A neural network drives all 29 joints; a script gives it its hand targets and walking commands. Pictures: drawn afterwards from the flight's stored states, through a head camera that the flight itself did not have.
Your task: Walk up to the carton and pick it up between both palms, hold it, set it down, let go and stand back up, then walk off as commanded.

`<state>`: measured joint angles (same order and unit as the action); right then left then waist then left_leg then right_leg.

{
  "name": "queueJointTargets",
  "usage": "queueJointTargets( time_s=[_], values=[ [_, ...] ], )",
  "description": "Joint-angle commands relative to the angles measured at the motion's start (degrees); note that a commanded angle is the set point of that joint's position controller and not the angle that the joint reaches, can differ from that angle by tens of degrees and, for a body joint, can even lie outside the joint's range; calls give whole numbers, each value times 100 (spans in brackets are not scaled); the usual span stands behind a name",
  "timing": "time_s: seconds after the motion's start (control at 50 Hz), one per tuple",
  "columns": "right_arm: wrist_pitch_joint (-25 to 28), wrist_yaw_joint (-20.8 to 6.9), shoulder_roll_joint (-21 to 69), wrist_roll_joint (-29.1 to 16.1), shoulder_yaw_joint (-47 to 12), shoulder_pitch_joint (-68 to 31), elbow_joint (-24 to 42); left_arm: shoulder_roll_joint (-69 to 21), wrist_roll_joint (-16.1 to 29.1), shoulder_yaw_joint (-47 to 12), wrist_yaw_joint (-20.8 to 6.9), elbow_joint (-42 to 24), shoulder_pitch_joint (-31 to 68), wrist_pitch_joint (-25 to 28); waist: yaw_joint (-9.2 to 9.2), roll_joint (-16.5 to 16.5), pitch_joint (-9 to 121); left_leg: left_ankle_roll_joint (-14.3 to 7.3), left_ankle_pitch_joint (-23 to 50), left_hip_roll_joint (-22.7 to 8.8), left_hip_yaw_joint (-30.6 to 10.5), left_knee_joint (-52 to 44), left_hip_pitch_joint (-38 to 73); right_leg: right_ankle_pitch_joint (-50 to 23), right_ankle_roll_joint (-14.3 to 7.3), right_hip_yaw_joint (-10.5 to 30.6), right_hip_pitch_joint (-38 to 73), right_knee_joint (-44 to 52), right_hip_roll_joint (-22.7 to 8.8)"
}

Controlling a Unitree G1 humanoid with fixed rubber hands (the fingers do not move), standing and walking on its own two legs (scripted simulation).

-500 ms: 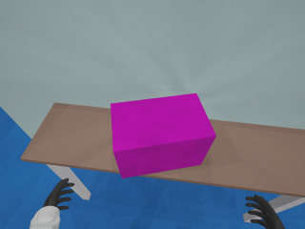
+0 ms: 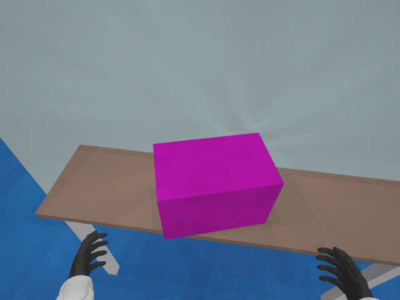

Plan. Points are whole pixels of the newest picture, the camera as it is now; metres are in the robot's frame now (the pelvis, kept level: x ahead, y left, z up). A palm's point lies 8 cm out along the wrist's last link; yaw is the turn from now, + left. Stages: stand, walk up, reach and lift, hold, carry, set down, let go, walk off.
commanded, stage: reach and lift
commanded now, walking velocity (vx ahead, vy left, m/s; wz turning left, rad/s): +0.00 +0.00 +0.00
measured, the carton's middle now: (212, 185) +0.40 +0.00 -0.04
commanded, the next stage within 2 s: none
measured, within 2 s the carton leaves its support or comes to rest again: neither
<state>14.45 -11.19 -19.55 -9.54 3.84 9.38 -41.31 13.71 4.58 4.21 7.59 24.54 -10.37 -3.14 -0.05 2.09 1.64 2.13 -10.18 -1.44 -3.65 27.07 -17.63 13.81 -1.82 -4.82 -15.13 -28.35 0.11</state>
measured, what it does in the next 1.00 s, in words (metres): stands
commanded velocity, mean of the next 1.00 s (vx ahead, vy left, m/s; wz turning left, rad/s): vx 0.00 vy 0.00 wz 0.00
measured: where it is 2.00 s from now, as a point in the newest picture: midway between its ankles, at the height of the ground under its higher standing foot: outside the picture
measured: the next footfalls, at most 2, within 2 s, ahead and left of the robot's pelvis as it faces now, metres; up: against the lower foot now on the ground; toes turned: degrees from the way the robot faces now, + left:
none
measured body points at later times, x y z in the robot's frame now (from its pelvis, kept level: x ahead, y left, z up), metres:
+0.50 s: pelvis +0.01 +0.00 +0.00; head +0.00 +0.01 +0.45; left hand +0.22 +0.24 -0.02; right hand +0.21 -0.28 -0.01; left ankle +0.05 +0.15 -0.74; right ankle +0.01 -0.10 -0.74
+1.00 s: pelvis +0.03 -0.01 +0.00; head +0.02 +0.00 +0.45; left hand +0.25 +0.22 +0.00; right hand +0.26 -0.27 +0.01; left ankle +0.05 +0.15 -0.74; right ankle +0.01 -0.10 -0.74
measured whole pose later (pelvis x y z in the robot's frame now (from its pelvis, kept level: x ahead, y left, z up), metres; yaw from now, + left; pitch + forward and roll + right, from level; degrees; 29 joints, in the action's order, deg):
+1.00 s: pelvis +0.03 -0.01 +0.00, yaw +0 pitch +3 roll +0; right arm 17.2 -12.9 -22.6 -23.3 -0.4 6.4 -30.9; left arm 9.8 9.0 0.8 10.8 13.6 -12.2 6.1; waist -0.1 2.1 4.4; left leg 2.7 -11.8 -1.9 -3.6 26.3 -17.5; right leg 15.7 -2.1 -4.8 -15.1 -27.9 0.6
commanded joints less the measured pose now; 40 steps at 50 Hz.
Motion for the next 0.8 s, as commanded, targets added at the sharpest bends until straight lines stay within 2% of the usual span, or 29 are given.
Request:
queueJointTargets(
  time_s=[0.0,0.02,0.08,0.1,0.12,0.14,0.16,0.18,0.2,0.22,0.24,0.28,0.32,0.38,0.4,0.42,0.44,0.46,0.52,0.54,0.56,0.6,0.62,0.64,0.7,0.72,0.74,0.76,0.78],
  values=[
    [345,-21,-1169,-564,138,-87,951,375,-74,60,83,-1336,-89,601,-105,-178,598,-176,-368,130,470,-702,973,202,92,573,293,879,-38],
    [383,-25,-1181,-529,232,-237,1101,239,6,-68,113,-1358,38,685,-45,28,649,-185,-398,123,432,-770,876,229,86,520,309,907,-19],
    [504,-85,-1258,-694,166,31,1070,167,-52,-152,152,-1486,-293,892,-112,-43,811,-128,22,85,433,-624,1185,-18,93,500,222,853,14],
    [544,-45,-1294,-748,188,-118,1030,77,36,-206,68,-1325,-276,869,-4,151,576,-157,176,104,390,-598,1145,-284,78,501,162,861,37],
    [566,-39,-1225,-828,39,133,1155,81,-49,-201,77,-1410,-406,967,24,-134,743,-115,447,135,386,-544,1288,-460,78,459,189,860,26],
    [629,-91,-1269,-942,-25,98,1185,103,-61,-156,122,-1679,-318,1078,-26,-110,960,-78,462,169,383,-436,1265,-421,80,478,219,785,34],
    [669,-87,-1161,-1001,-105,108,1189,17,42,-153,127,-1507,-364,1144,-29,-14,995,-105,419,141,379,-461,1266,-353,88,538,141,813,41],
    [739,-147,-1324,-965,-25,-69,1144,-124,139,-428,152,-1816,-289,1193,-26,-45,1079,-53,456,112,357,-429,1333,-324,31,422,-88,754,137],
    [786,-176,-1363,-1079,-112,-43,1348,-30,103,-214,182,-1811,-282,1279,-164,-148,1110,-34,474,144,394,-461,1264,-270,66,443,-1,751,98],
    [872,-180,-1445,-1044,31,-188,1391,-111,175,-322,216,-1750,-406,1304,-218,-30,1034,-37,363,140,404,-423,1256,-120,40,418,-87,762,144],
    [840,-184,-1302,-1057,-47,-108,1367,-22,185,-418,206,-1791,-145,1361,-10,-154,781,-90,-140,143,373,-498,1106,83,48,541,-107,807,35],
    [785,-179,-1214,-1179,-211,-41,1156,9,93,-245,222,-1582,-164,1393,-150,1,703,-169,-247,207,454,-505,831,363,88,624,-25,815,8],
    [850,-194,-1420,-1152,-15,-211,1596,-192,345,-641,251,-1790,-142,1447,-70,182,870,-164,-379,129,392,-540,937,436,89,490,-234,793,86],
    [877,-298,-1343,-1395,-248,-270,1269,-141,260,-543,340,-2068,120,1569,-140,-142,792,-148,-287,162,394,-483,825,308,35,587,-361,710,30],
    [953,-284,-1414,-1425,-227,-185,1572,-76,258,-583,375,-2072,36,1663,-70,-186,1078,-136,-145,184,348,-411,985,66,9,566,-275,642,39],
    [1014,-307,-1466,-1526,-181,-287,1780,-101,300,-546,433,-2472,126,1712,-168,-269,1280,-100,-44,229,351,-372,906,24,32,594,-102,621,83],
    [972,-279,-1496,-1445,-113,-363,1571,-187,240,-562,391,-1901,204,1641,-44,-3,913,-159,-457,189,319,-447,844,415,46,553,-385,675,81],
    [972,-284,-1681,-1459,68,-491,1533,-183,355,-732,390,-1901,229,1624,76,0,914,-133,-826,121,330,-481,802,529,16,541,-425,670,104],
    [928,-324,-1361,-1584,-266,-383,1508,-316,424,-850,358,-1791,135,1638,1,-25,716,-226,-732,202,381,-496,504,601,40,714,-223,703,25],
    [935,-328,-1360,-1628,-362,-346,1584,-295,392,-767,378,-1832,90,1680,-146,170,692,-241,-407,201,350,-470,589,291,85,637,-283,641,50],
    [925,-308,-1463,-1598,-266,-449,1523,-316,428,-939,364,-1922,162,1682,-32,73,716,-208,-520,157,358,-516,718,298,83,593,-328,654,98],
    [883,-267,-1373,-1677,-403,-402,1600,-123,283,-641,380,-1975,201,1659,-158,-62,623,-196,-270,231,384,-504,582,140,73,678,-157,662,77],
    [918,-285,-1365,-1682,-390,-753,1659,-129,294,-600,350,-1954,422,1650,-169,-29,986,-205,-349,219,361,-441,589,201,85,728,-96,656,65],
    [859,-272,-1497,-1647,-347,-463,1502,-231,322,-706,339,-1726,123,1593,-137,119,421,-219,-218,191,376,-542,780,196,96,623,-310,721,120],
    [786,-252,-1575,-1728,-262,-1040,1895,-187,443,-747,377,-2165,557,1487,-191,-51,825,-157,-201,181,339,-598,783,167,15,654,-189,751,104],
    [786,-265,-1604,-1731,-243,-1120,1668,-32,412,-604,395,-2247,748,1521,-120,-55,959,-144,-283,182,386,-510,894,131,32,660,-300,725,158],
    [786,-280,-1491,-1756,-363,-1127,2119,-166,406,-642,398,-2392,716,1499,-192,-170,1028,-116,91,214,399,-513,991,-233,28,651,-140,709,136],
    [783,-256,-1641,-1725,-247,-1263,1908,-90,492,-619,374,-2189,813,1460,-141,7,972,-164,-78,214,361,-471,834,-59,48,664,-240,687,157],
    [721,-210,-1575,-1708,-231,-1333,2138,-28,524,-643,334,-2192,810,1385,-189,71,825,-161,-297,212,345,-595,722,215,59,721,-89,812,134]
  ],
)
